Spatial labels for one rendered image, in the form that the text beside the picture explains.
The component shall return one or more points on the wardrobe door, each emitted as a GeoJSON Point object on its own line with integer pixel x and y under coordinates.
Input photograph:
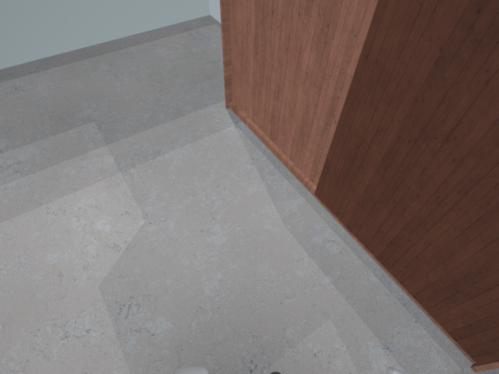
{"type": "Point", "coordinates": [292, 65]}
{"type": "Point", "coordinates": [413, 167]}

